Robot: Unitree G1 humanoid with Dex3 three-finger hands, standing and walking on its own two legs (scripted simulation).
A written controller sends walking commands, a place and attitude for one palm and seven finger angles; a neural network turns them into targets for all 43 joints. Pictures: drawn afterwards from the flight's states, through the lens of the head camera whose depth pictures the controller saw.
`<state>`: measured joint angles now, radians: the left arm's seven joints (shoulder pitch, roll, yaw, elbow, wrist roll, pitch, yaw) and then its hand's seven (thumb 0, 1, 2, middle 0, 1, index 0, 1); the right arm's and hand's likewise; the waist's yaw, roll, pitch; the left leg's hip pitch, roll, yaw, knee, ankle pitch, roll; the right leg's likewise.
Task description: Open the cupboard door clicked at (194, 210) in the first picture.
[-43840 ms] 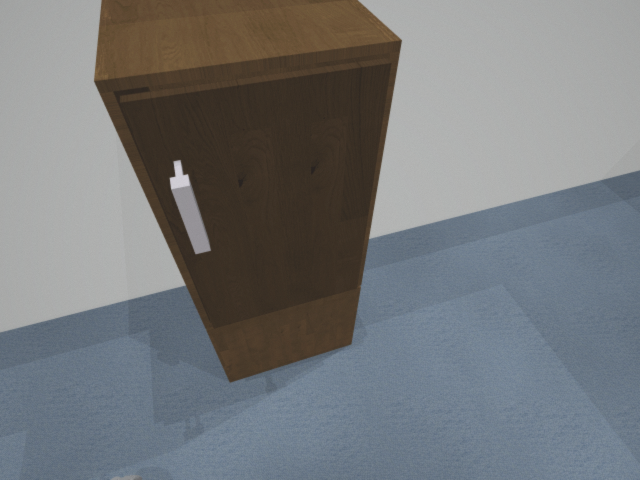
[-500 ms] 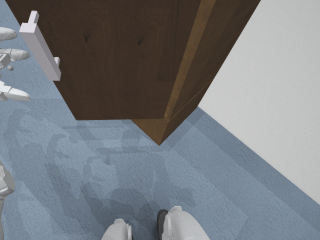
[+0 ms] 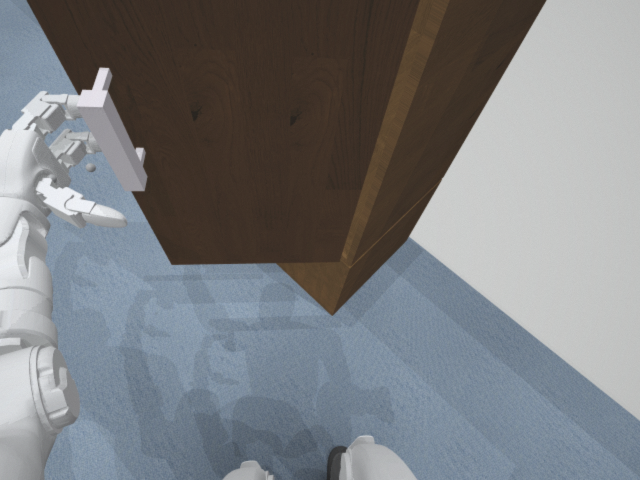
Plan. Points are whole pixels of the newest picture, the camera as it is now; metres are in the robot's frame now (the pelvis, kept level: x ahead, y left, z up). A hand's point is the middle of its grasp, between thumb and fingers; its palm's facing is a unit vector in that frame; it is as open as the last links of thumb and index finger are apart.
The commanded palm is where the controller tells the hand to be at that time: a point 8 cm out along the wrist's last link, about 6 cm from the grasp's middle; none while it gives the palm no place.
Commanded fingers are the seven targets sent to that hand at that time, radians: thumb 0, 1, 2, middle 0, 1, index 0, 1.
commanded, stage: slide the fingers in behind the handle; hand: left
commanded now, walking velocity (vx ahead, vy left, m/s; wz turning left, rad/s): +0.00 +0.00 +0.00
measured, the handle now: (120, 133) +0.51 +0.24 +0.09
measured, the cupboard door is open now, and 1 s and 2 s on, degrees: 47 47 48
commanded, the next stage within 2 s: close the thumb around the handle in 0.92 s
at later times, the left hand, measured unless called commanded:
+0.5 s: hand (133, 166) +0.46 +0.21 +0.09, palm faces -0.01 -1.00 -0.02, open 14.0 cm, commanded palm +0.44 +0.26 +0.09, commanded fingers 0.00 -0.50 0.30 -0.30 -1.20 -0.30 -1.20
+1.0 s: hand (133, 166) +0.46 +0.21 +0.09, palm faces +0.01 -1.00 -0.02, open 14.1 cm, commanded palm +0.43 +0.26 +0.09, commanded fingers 0.00 -0.50 0.30 -0.30 -1.20 -0.30 -1.20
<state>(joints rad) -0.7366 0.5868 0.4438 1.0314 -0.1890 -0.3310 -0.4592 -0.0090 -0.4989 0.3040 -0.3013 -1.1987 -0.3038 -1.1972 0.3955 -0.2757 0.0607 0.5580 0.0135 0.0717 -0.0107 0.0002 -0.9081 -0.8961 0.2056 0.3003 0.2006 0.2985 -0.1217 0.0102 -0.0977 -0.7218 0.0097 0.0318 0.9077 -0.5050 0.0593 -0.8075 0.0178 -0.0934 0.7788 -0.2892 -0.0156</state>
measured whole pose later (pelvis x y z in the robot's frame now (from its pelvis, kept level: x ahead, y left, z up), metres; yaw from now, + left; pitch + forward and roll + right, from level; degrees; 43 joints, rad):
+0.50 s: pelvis -0.01 -0.01 +0.00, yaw +0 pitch +17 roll -2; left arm -0.79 0.54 0.40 1.09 -0.15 -0.35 -0.37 -0.01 -0.50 0.30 -0.30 -1.20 -0.30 -1.20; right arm 0.39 -0.28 0.06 0.58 0.01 0.05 -0.02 0.00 -0.91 -0.90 0.20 0.30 0.20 0.30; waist -0.14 0.01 -0.08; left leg -0.72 0.01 0.03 0.90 -0.48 0.05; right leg -0.82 0.01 -0.09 0.80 -0.28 -0.03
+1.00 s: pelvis -0.01 -0.02 +0.00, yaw +0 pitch +17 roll -2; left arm -0.78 0.53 0.39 1.07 -0.16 -0.36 -0.36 -0.01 -0.50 0.30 -0.30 -1.20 -0.27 -1.20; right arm 0.39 -0.29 0.05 0.59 0.01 0.04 -0.02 0.00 -0.91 -0.90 0.20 0.30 0.20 0.30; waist -0.13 0.01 -0.08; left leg -0.71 0.01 0.03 0.88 -0.48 0.04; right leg -0.81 0.02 -0.09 0.78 -0.28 -0.04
